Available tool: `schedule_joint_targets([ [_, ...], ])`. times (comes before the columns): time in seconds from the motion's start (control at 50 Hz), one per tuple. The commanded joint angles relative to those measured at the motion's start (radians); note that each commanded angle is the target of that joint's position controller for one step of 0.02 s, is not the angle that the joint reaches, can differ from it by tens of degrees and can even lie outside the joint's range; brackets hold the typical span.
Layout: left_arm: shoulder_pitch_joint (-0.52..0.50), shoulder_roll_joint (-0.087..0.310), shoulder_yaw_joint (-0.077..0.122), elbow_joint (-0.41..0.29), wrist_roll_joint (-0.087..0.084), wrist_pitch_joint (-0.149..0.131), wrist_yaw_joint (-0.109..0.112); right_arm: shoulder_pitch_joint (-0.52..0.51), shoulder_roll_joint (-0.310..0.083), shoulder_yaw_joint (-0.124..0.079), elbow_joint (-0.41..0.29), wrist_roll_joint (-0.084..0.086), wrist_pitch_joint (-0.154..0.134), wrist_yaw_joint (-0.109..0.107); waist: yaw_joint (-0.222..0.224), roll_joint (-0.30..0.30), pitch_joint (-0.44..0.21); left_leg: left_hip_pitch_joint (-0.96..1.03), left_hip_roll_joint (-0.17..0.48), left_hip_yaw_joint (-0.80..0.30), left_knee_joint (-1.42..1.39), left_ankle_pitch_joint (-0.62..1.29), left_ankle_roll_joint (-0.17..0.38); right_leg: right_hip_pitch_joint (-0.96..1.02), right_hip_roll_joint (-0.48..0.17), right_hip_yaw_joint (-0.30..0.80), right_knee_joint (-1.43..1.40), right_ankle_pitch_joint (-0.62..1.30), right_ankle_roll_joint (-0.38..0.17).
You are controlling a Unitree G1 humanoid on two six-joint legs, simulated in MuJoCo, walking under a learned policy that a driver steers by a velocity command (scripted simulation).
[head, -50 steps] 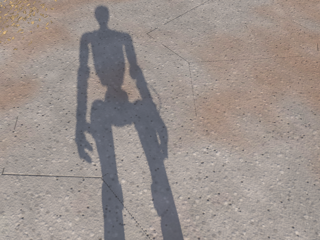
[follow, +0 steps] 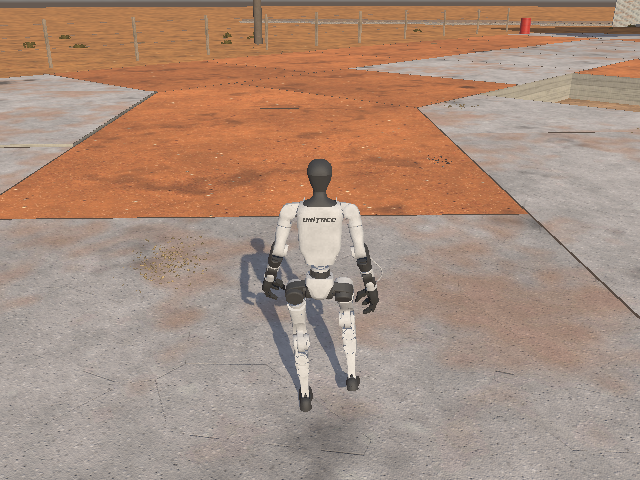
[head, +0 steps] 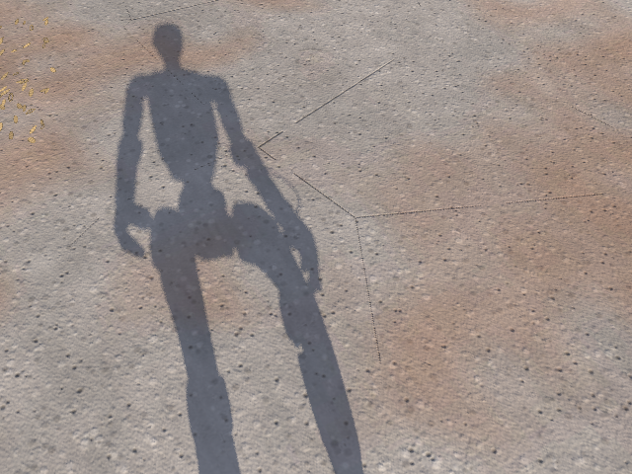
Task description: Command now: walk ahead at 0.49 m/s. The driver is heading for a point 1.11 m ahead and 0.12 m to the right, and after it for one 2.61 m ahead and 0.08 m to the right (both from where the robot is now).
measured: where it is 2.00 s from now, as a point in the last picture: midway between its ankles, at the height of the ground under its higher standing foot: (351, 262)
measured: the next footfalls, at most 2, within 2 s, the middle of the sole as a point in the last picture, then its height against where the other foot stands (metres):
right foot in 0.30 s outside the picture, level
left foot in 0.86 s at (284, 417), level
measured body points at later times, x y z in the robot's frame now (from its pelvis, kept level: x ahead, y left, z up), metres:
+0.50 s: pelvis +0.27 -0.08 +0.00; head +0.29 -0.10 +0.45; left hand +0.33 +0.18 -0.12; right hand +0.36 -0.35 -0.14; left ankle +0.27 +0.08 -0.66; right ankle +0.29 -0.16 -0.74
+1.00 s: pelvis +0.55 -0.01 -0.01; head +0.57 +0.00 +0.44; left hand +0.57 +0.25 -0.15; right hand +0.67 -0.27 -0.13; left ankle +0.61 +0.07 -0.74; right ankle +0.45 -0.16 -0.65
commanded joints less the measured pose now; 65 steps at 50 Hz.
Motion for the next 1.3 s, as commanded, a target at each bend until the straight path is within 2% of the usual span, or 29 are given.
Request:
schedule_joint_targets([
  [0.02, 0.033, 0.042, 0.012, -0.043, 0.012, 0.006, 0.006, -0.039, -0.133, -0.022, -0.056, 0.002, -0.016, -0.02, 0.046, 0.077, 0.053, -0.093, 0.284, -0.217, -0.202, 0.066, 0.172, -0.031, -0.043, 0.003, -0.145, 0.152, 0.027],
  [0.1, -0.125, 0.029, 0.006, -0.083, 0.004, -0.005, -0.005, 0.039, -0.16, -0.026, -0.039, 0.017, -0.004, -0.034, -0.01, 0.079, 0.054, -0.011, 0.267, -0.166, -0.186, 0.082, 0.127, -0.002, 0.001, -0.034, -0.424, 0.302, 0.035],
  [0.2, -0.251, 0.041, 0.002, -0.132, -0.01, -0.014, -0.035, 0.114, -0.169, -0.031, -0.005, 0.026, 0.016, -0.036, -0.049, 0.095, 0.082, 0.142, 0.324, -0.179, -0.116, 0.057, 0.113, -0.002, 0.031, -0.044, -0.574, 0.226, 0.018],
  [0.24, -0.234, 0.061, 0.008, -0.14, -0.01, -0.023, -0.046, 0.106, -0.181, -0.037, -0.003, 0.027, 0.027, -0.039, -0.025, 0.107, 0.071, 0.188, 0.35, -0.193, -0.064, 0.099, 0.098, 0.047, 0.046, -0.051, -0.616, 0.147, -0.01],
  [0.28, -0.079, 0.108, 0.035, -0.1, -0.007, -0.03, -0.046, 0.067, -0.184, -0.036, -0.012, 0.023, 0.037, -0.039, 0.067, 0.115, -0.013, 0.178, 0.31, -0.153, 0.115, 0.361, 0.065, 0.272, 0.1, -0.096, -0.658, 0.106, -0.048],
  [0.3, 0.115, 0.17, 0.063, -0.045, -0.004, -0.032, -0.038, 0.056, -0.149, -0.023, -0.027, 0.011, 0.039, -0.039, 0.144, 0.081, -0.14, 0.072, 0.248, -0.099, 0.354, 0.397, 0.033, 0.54, 0.063, -0.051, -0.64, 0.13, -0.092],
  [0.32, 0.276, 0.287, 0.09, -0.019, 0.016, -0.028, -0.033, 0.129, -0.057, 0.008, -0.056, 0.0, 0.023, -0.033, 0.151, -0.128, -0.306, -0.293, 0.115, -0.019, 0.761, 0.076, -0.037, 0.943, -0.196, 0.327, -0.659, 0.093, -0.223],
  [0.34, 0.31, 0.249, 0.08, -0.004, 0.012, -0.022, -0.039, 0.167, -0.03, 0.019, -0.042, 0.019, -0.004, -0.027, 0.141, -0.26, -0.393, -0.522, 0.03, -0.124, 0.974, -0.423, -0.051, 1.069, -0.296, 0.682, -0.821, -0.029, -0.31],
  [0.36, 0.235, 0.172, 0.056, -0.017, 0.006, -0.025, -0.041, 0.088, -0.145, -0.01, -0.056, 0.042, -0.022, -0.023, 0.135, -0.16, -0.261, -0.617, 0.1, -0.186, 1.064, -0.384, -0.029, 0.961, -0.262, 0.585, -0.836, -0.064, -0.256],
  [0.38, 0.141, 0.129, 0.042, -0.041, 0.005, -0.023, -0.04, 0.008, -0.165, -0.015, -0.08, 0.05, -0.027, -0.024, 0.109, -0.095, -0.163, -0.617, 0.155, -0.16, 1.046, -0.287, -0.016, 0.819, -0.223, 0.425, -0.848, -0.001, -0.216],
  [0.4, 0.064, 0.1, 0.031, -0.053, 0.009, -0.022, -0.045, -0.03, -0.151, -0.018, -0.085, 0.039, -0.022, -0.03, 0.077, -0.022, -0.094, -0.572, 0.195, -0.138, 0.982, -0.207, -0.022, 0.676, -0.176, 0.314, -0.886, 0.083, -0.196],
  [0.44, 0.022, 0.063, 0.02, -0.048, 0.018, -0.025, -0.053, -0.014, -0.118, -0.025, -0.081, 0.023, 0.006, -0.036, 0.025, -0.038, -0.042, -0.467, 0.236, -0.136, 0.884, -0.124, -0.032, 0.529, -0.11, 0.191, -0.951, 0.154, -0.171],
  [0.5, 0.077, 0.095, 0.029, -0.011, 0.018, -0.031, -0.047, -0.022, -0.089, -0.026, -0.088, 0.017, 0.029, -0.04, 0.007, -0.023, -0.01, -0.483, 0.239, -0.119, 0.809, -0.051, -0.053, 0.491, -0.092, 0.107, -0.991, 0.29, -0.19],
  [0.56, 0.128, 0.112, 0.033, 0.013, 0.017, -0.022, -0.029, -0.14, -0.086, -0.03, -0.129, 0.009, 0.03, -0.04, 0.03, -0.011, 0.019, -0.568, 0.24, -0.116, 0.646, 0.079, -0.072, 0.531, -0.089, 0.067, -1.007, 0.334, -0.185],
  [0.64, 0.182, 0.125, 0.033, 0.037, 0.007, -0.014, -0.015, -0.283, -0.066, -0.023, -0.168, 0.015, 0.022, -0.029, 0.072, -0.018, 0.049, -0.529, 0.208, -0.083, 0.414, 0.231, -0.072, 0.549, -0.065, 0.011, -1.028, 0.273, -0.156],
  [0.76, 0.258, 0.137, 0.042, 0.09, -0.003, 0.008, -0.005, -0.424, -0.074, -0.017, -0.226, 0.026, 0.008, 0.002, 0.102, -0.021, 0.099, -0.555, 0.182, -0.076, 0.264, 0.156, -0.04, 0.722, -0.132, 0.017, -0.966, 0.28, -0.147],
  [0.82, 0.222, 0.159, 0.052, 0.088, -0.004, 0.021, -0.001, -0.353, -0.111, -0.032, -0.219, 0.026, -0.002, 0.011, 0.045, -0.049, 0.044, -0.39, 0.134, -0.037, 0.229, 0.054, -0.002, 0.752, -0.14, 0.006, -0.857, 0.515, -0.121],
  [0.84, 0.199, 0.16, 0.051, 0.083, -0.002, 0.026, -0.001, -0.246, -0.139, -0.049, -0.188, 0.025, -0.003, 0.008, -0.015, -0.054, -0.021, -0.233, 0.096, -0.004, 0.215, 0.051, 0.019, 0.731, -0.109, -0.022, -0.735, 0.678, -0.103],
  [0.86, 0.188, 0.136, 0.041, 0.072, 0.005, 0.029, -0.001, -0.064, -0.191, -0.076, -0.131, 0.023, -0.002, 0.001, -0.091, -0.033, -0.131, 0.028, 0.106, -0.021, 0.23, 0.078, 0.052, 0.627, -0.052, -0.061, -0.522, 0.686, -0.072],
  [0.88, 0.257, 0.067, 0.018, 0.051, 0.017, 0.02, -0.007, 0.101, -0.281, -0.099, -0.101, 0.002, 0.001, -0.009, -0.098, 0.13, -0.293, 0.423, 0.349, -0.352, 0.239, 0.041, 0.163, 0.287, 0.054, -0.11, -0.142, 0.347, -0.016],
  [0.9, 0.325, -0.019, -0.01, 0.066, 0.012, -0.005, -0.016, 0.139, -0.281, -0.093, -0.087, 0.007, 0.006, -0.003, -0.069, 0.321, -0.407, 0.606, 0.494, -0.758, 0.076, -0.119, 0.258, 0.02, 0.196, -0.006, 0.105, -0.362, 0.012],
  [0.92, 0.237, 0.092, 0.019, 0.055, -0.018, -0.025, -0.02, 0.097, -0.203, -0.07, -0.091, 0.018, 0.003, -0.003, -0.084, 0.237, -0.312, 0.534, 0.459, -0.725, 0.03, -0.199, 0.209, -0.086, 0.136, 0.08, 0.21, -0.355, -0.011],
  [0.94, 0.147, 0.13, 0.028, 0.022, -0.033, -0.036, -0.02, -0.003, -0.171, -0.059, -0.112, 0.022, 0.002, -0.006, -0.059, 0.186, -0.174, 0.376, 0.435, -0.579, 0.007, -0.141, 0.168, -0.125, 0.081, 0.042, 0.199, -0.256, -0.025],
  [0.96, 0.1, 0.129, 0.032, 0.014, -0.023, -0.036, -0.012, -0.085, -0.144, -0.05, -0.128, 0.014, 0.001, -0.004, -0.026, 0.101, -0.105, 0.219, 0.4, -0.471, -0.025, -0.051, 0.149, -0.078, 0.032, 0.019, 0.149, -0.157, -0.025],
  [1.0, 0.122, 0.09, 0.039, 0.018, -0.007, -0.011, -0.004, -0.138, -0.097, -0.036, -0.126, -0.005, -0.004, 0.003, 0.038, 0.114, -0.054, 0.035, 0.335, -0.339, -0.09, 0.036, 0.13, 0.042, -0.021, 0.023, 0.062, -0.068, -0.022],
  [1.04, 0.158, 0.049, 0.037, 0.034, -0.013, 0.015, -0.002, -0.121, -0.102, -0.04, -0.106, -0.004, -0.01, 0.0, 0.058, 0.121, -0.032, -0.018, 0.32, -0.251, -0.138, 0.073, 0.135, 0.065, -0.031, 0.015, 0.022, -0.037, -0.013],
  [1.1, 0.07, 0.061, 0.045, 0.004, -0.01, 0.031, 0.001, -0.071, -0.138, -0.05, -0.076, -0.011, -0.014, -0.021, 0.043, 0.095, 0.018, -0.001, 0.324, -0.169, -0.17, 0.145, 0.129, -0.045, -0.032, 0.041, -0.078, 0.089, 0.005],
  [1.22, -0.086, 0.04, 0.041, -0.05, -0.006, 0.021, -0.022, -0.033, -0.147, -0.046, -0.056, -0.007, -0.009, -0.046, -0.002, 0.09, 0.052, 0.071, 0.303, -0.01, -0.189, 0.193, 0.07, -0.065, 0.022, 0.012, -0.368, 0.339, 0.003],
  [1.3, -0.196, 0.018, 0.025, -0.109, -0.006, 0.022, -0.047, 0.037, -0.157, -0.049, -0.024, 0.001, 0.01, -0.053, -0.046, 0.072, 0.094, 0.225, 0.348, 0.04, -0.15, 0.258, 0.064, -0.126, 0.031, -0.033, -0.473, 0.3, -0.012],
])
Over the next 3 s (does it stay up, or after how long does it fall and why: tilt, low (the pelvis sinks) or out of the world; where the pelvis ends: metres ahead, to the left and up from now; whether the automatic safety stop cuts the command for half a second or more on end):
stays up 1.65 -0.08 -0.02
